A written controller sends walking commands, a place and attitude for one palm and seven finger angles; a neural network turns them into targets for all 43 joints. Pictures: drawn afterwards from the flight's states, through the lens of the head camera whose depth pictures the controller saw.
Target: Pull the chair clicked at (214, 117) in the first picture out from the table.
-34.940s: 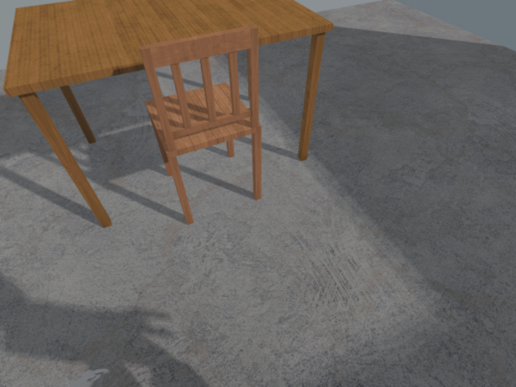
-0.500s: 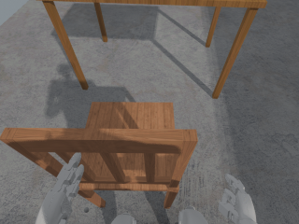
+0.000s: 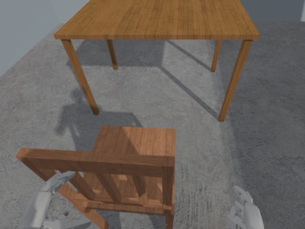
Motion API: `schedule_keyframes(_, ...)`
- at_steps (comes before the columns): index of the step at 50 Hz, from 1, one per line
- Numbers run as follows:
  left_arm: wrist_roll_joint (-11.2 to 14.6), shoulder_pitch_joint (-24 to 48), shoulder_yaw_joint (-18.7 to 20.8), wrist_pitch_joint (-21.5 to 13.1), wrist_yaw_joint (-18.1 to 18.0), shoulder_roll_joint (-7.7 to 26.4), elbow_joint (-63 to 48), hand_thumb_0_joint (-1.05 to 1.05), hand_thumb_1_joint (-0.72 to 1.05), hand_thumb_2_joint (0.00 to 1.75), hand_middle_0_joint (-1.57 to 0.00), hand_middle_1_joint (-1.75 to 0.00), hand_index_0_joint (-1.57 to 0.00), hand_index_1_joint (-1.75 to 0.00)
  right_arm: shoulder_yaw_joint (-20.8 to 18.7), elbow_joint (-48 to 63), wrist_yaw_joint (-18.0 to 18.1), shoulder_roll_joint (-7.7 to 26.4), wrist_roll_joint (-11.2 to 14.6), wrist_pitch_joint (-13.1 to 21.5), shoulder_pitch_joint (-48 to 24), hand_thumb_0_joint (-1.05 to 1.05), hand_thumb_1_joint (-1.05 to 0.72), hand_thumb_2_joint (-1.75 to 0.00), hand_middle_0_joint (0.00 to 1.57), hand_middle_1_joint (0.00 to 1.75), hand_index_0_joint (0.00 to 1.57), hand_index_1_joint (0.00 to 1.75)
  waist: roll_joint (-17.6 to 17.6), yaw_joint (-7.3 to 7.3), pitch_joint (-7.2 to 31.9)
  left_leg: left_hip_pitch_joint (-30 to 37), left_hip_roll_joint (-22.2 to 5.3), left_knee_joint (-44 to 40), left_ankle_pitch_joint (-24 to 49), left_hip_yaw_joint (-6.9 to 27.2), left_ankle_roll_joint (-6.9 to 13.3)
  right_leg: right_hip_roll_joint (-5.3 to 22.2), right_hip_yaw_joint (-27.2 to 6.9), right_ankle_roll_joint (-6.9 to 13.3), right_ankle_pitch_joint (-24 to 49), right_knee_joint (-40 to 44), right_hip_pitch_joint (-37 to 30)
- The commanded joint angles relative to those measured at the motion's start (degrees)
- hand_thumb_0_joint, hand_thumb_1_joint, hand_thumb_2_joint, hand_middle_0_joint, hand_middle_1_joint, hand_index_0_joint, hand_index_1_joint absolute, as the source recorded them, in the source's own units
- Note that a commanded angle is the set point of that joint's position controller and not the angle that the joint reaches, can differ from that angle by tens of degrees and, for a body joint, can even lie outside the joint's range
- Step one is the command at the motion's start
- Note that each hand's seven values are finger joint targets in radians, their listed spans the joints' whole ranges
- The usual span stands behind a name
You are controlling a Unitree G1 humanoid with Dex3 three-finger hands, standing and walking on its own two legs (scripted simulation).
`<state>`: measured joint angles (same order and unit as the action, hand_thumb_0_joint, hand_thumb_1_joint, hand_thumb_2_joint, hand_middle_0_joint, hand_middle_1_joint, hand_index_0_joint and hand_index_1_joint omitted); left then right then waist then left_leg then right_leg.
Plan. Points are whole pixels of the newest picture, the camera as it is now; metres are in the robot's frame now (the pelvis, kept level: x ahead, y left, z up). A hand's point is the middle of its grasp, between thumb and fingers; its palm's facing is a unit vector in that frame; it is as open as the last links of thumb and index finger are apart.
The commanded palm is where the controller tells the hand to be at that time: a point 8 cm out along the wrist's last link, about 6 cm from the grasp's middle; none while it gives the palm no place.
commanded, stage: draw the hand back to the body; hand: left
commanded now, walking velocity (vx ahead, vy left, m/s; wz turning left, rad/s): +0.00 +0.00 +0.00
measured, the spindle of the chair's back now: (110, 186) +0.26 +0.17 -0.08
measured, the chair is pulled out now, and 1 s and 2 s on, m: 0.71 0.71 0.71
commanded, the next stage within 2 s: step back with the hand held close in 0.72 s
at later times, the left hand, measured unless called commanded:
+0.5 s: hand (9, 152) +0.21 +0.29 +0.18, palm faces +0.53 -0.71 -0.46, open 7.6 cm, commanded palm +0.15 +0.31 +0.19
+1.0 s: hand (18, 153) +0.22 +0.29 +0.17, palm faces +0.41 -0.79 -0.46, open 7.4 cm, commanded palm +0.15 +0.33 +0.20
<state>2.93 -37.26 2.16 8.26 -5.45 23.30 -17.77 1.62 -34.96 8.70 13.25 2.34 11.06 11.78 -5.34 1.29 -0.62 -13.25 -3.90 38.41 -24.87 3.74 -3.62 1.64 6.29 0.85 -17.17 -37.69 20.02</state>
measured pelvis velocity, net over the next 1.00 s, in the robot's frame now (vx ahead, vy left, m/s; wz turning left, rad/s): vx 0.00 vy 0.03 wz -0.02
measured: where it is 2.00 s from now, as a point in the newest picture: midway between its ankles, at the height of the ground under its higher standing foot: outside the picture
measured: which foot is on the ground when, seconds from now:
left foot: down 0.00-1.00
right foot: down 0.00-1.00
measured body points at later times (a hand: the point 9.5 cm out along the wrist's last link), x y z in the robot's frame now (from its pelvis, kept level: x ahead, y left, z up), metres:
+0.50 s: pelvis +0.01 +0.01 +0.02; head +0.00 -0.05 +0.46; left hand +0.18 +0.33 +0.21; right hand +0.22 -0.21 -0.08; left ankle -0.04 +0.16 -0.72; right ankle +0.03 -0.11 -0.72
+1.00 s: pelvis +0.00 +0.03 +0.02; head +0.03 +0.00 +0.47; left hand +0.19 +0.32 +0.19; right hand +0.19 -0.20 -0.08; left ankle -0.04 +0.16 -0.72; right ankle +0.03 -0.11 -0.72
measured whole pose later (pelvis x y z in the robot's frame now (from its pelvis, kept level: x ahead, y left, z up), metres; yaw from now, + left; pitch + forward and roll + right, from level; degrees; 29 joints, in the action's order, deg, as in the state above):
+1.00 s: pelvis +0.00 +0.03 +0.02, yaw -1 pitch -1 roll +0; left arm 3.1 -26.7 20.4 -5.6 -8.5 18.5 -22.9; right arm 0.1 -35.2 4.8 13.1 1.6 4.7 7.6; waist -5.1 1.0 -4.4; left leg -6.1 -0.7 25.6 -18.2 0.7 -0.7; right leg 4.1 3.6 -2.0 -10.3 -25.6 13.8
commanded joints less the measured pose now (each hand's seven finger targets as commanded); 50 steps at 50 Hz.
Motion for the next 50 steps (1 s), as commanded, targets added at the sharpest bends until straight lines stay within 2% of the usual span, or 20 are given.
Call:
schedule_keyframes(1,0.12,10.89,22.89,-11.09,-7.53,13.18,-26.64,0.0,0.32,0.62,-0.12,-0.18,-0.12,-0.18,-1.18,7.4,-0.24,4.45,-0.23,5.72,-6.97,0.0,-0.9,-0.9,0.2,0.3,0.2,0.3,-6.64,2.53,9.38,0.13,2.14,-9.39,16.11,-3.09,3.59,3.31,-2.74,0.77,9.54,10.25,-12.09)
schedule_keyframes(3,0.01,11.74,24.68,-11.04,-7.92,15.28,-27.88,0.0,0.39,0.65,-0.13,-0.19,-0.13,-0.19,-1.12,6.64,-0.47,4.66,-0.19,6.28,-7.13,0.0,-0.9,-0.9,0.2,0.3,0.2,0.3,-7.4,2.8,10.23,0.89,2.22,-10.29,17.99,-2.94,3.52,3.33,-2.62,0.86,11.42,10.95,-13.9)
schedule_keyframes(7,-0.06,13.25,24.86,-11.26,-8.11,15.25,-30.47,0.0,0.54,0.73,-0.15,-0.22,-0.15,-0.22,-1.25,5.59,-0.94,5.29,-0.02,7.16,-6.9,0.0,-0.9,-0.9,0.2,0.3,0.2,0.3,-5.69,2.33,12.08,3.94,2.12,-11.3,22.12,-3.15,3.78,3.32,-2.3,0.58,16.65,10.84,-15.65)
schedule_keyframes(9,-0.15,15.03,25.1,-11.29,-8.4,15.69,-31.23,0.0,0.61,0.76,-0.16,-0.24,-0.16,-0.24,-1.29,4.98,-1.1,5.52,0.27,7.4,-6.51,0.0,-0.9,-0.9,0.2,0.3,0.2,0.3,-7.11,1.88,11.85,4.87,2.2,-11.74,22.42,-3.15,3.8,3.52,-2.54,0.49,17.25,11.33,-15.58)
schedule_keyframes(16,-0.13,20.47,25.73,-13.04,-6.52,10.83,-13.76,0.0,0.86,0.88,-0.19,-0.29,-0.19,-0.29,-2.62,3.3,-1.73,6.59,-0.31,5.5,-7.78,0.0,-0.9,-0.9,0.2,0.3,0.2,0.3,7.6,1.25,4.17,5.79,1.39,-13.97,20.78,-3.25,4.81,3.16,-2.03,-0.77,15.87,13.63,-13.6)
schedule_keyframes(19,0.38,12.59,22.63,-11.83,-4.46,3.19,0.56,0.0,0.9,0.9,-0.2,-0.3,-0.2,-0.3,-3.26,2.63,-2.72,5.87,0.21,2.1,-8.99,0.0,-0.9,-0.9,0.2,0.3,0.2,0.3,12.14,1.42,-1.89,1.87,1.37,-14.66,19.41,-3.61,4.85,3.07,-1.5,-0.93,13.6,14.91,-13.08)
schedule_keyframes(20,0.6,10.74,22.55,-11.72,-3.95,2.87,2.39,0.0,0.9,0.9,-0.2,-0.3,-0.2,-0.3,-3.91,2.79,-3.01,6.07,0.39,0.46,-9.38,0.0,-0.9,-0.9,0.2,0.3,0.2,0.3,12.31,1.59,-2.46,1.31,1.26,-14.54,19.17,-3.63,4.96,3.07,-1.67,-1.04,13.21,14.84,-12.72)
schedule_keyframes(24,1.11,11.96,21.52,-13.73,-2.83,4.06,-4.9,0.0,0.9,0.9,-0.2,-0.3,-0.2,-0.3,-3.78,5.53,-3.56,5.96,0.5,-2.1,-11.81,0.0,-0.9,-0.9,0.2,0.3,0.2,0.3,6.9,2.54,-0.74,0.62,1.39,-15.84,17.49,-2.85,5.23,3.53,-2.08,-0.67,10.23,15.43,-13.8)
schedule_keyframes(27,0.87,13.8,26.84,-15.7,-3.93,11.27,-17.82,0.0,0.9,0.9,-0.2,-0.3,-0.2,-0.3,-3.45,7.03,-3.26,5.77,-0.25,-0.57,-11.68,0.0,-0.9,-0.9,0.2,0.3,0.2,0.3,1.98,3.63,8.55,4.36,1.42,-15.99,20.54,-2.78,5.21,3.82,-2.55,-0.34,13.53,14.14,-18.27)
schedule_keyframes(28,0.7,16.17,29.75,-16.2,-4.54,15.28,-22.14,0.0,0.9,0.9,-0.2,-0.3,-0.2,-0.3,-3.23,6.84,-2.89,5.84,-0.48,0.16,-11.82,0.0,-0.9,-0.9,0.2,0.3,0.2,0.3,-2.45,3.67,10.55,5.12,1.54,-15.92,20.03,-2.57,4.9,4.03,-3.15,-0.16,13.07,14.1,-19.09)
schedule_keyframes(29,0.21,16.33,29.56,-16.51,-4.99,15.11,-25.27,0.0,0.9,0.9,-0.2,-0.3,-0.2,-0.3,-2.92,7.11,-2.59,5.16,-0.85,0.98,-10.94,0.0,-0.9,-0.9,0.2,0.3,0.2,0.3,-4.39,3.8,10.83,5.39,1.6,-15.81,21.73,-2.33,4.82,3.95,-3.21,0.41,14.56,13.84,-19.25)
schedule_keyframes(32,-0.01,14.89,28.93,-15.64,-5.94,13.22,-24.28,0.0,0.9,0.9,-0.2,-0.3,-0.2,-0.3,-2.69,6.4,-2.17,4.68,-0.5,1.96,-9.45,0.0,-0.9,-0.9,0.2,0.3,0.2,0.3,-3.89,2.86,9.74,5.6,1.56,-15.75,23.37,-2.93,4.12,3.52,-3.13,0.54,16.45,14.25,-18.75)
schedule_keyframes(34,-0.2,16.74,27.46,-14.95,-6.14,11.1,-21.62,0.0,0.9,0.9,-0.2,-0.3,-0.2,-0.3,-2.66,5.47,-1.88,5.02,-0.33,1.99,-8.81,0.0,-0.9,-0.9,0.2,0.3,0.2,0.3,-5.0,2.13,5.69,4.74,1.28,-16.41,22.0,-3.1,3.79,3.3,-3.07,0.64,14.49,15.2,-16.79)
schedule_keyframes(39,0.05,15.12,22.46,-13.73,-4.93,4.05,-8.68,0.0,0.9,0.9,-0.2,-0.3,-0.2,-0.3,-3.57,4.4,-2.17,6.23,-0.07,0.37,-8.86,0.0,-0.9,-0.9,0.2,0.3,0.2,0.3,4.47,1.32,-1.47,2.51,0.49,-17.89,19.04,-2.73,4.32,2.65,-1.72,0.13,10.24,15.89,-13.37)
schedule_keyframes(41,0.07,14.86,22.0,-13.74,-4.51,3.95,-7.1,0.0,0.9,0.9,-0.2,-0.3,-0.2,-0.3,-3.88,4.46,-2.44,6.75,-0.11,-0.53,-9.28,0.0,-0.9,-0.9,0.2,0.3,0.2,0.3,6.56,1.49,-1.05,2.1,0.51,-18.02,18.51,-2.52,4.59,2.65,-1.57,-0.06,9.66,15.6,-13.55)
schedule_keyframes(42,-0.03,14.79,18.38,-14.48,-3.86,1.69,-12.8,0.0,0.9,0.9,-0.2,-0.3,-0.2,-0.3,-3.62,5.78,-2.84,6.8,-0.35,-0.16,-10.01,0.0,-0.9,-0.9,0.2,0.3,0.2,0.3,5.05,1.8,1.15,3.07,0.6,-18.15,19.58,-2.36,4.76,2.93,-1.72,0.0,10.64,15.19,-14.59)
schedule_keyframes(43,0.44,23.75,27.46,-17.59,-4.26,10.69,-16.27,0.0,0.9,0.9,-0.2,-0.3,-0.2,-0.3,-2.91,7.99,-2.91,7.53,0.41,-1.38,-8.48,0.0,-0.9,-0.9,0.2,0.3,0.2,0.3,-0.2,-0.3,-3.53,-0.26,-0.29,-18.52,14.77,-1.4,5.53,4.79,-7.33,0.22,11.69,17.01,-11.01)
schedule_keyframes(46,0.21,13.53,25.75,-17.84,-4.07,7.52,-15.79,0.0,0.9,0.9,-0.2,-0.3,-0.2,-0.3,-4.35,7.04,-3.14,7.11,-0.68,-3.23,-8.06,0.0,-0.9,-0.9,0.2,0.3,0.2,0.3,4.56,-0.21,0.94,-0.14,-0.42,-17.33,19.9,-0.72,5.04,6.2,-6.96,1.04,19.42,15.19,-14.61)
schedule_keyframes(48,0.27,11.25,28.72,-18.32,-4.45,10.3,-20.23,0.0,0.9,0.9,-0.2,-0.3,-0.2,-0.3,-4.74,8.12,-3.27,7.05,-0.7,-4.27,-8.46,0.0,-0.9,-0.9,0.2,0.3,0.2,0.3,1.06,-0.05,5.54,0.6,-0.98,-17.16,26.61,-0.24,4.54,6.62,-6.45,1.1,24.37,12.52,-17.48)
schedule_keyframes(50,0.11,5.83,29.56,-18.53,-4.86,9.71,-21.14,0.0,0.9,0.9,-0.2,-0.3,-0.2,-0.3,-4.79,9.01,-3.32,5.88,-0.86,-5.38,-8.57,0.0,-0.9,-0.9,0.2,0.3,0.2,0.3,-0.3,0.18,8.79,1.41,-1.65,-16.34,33.4,-0.23,4.24,6.62,-5.62,0.82,28.26,10.31,-18.44)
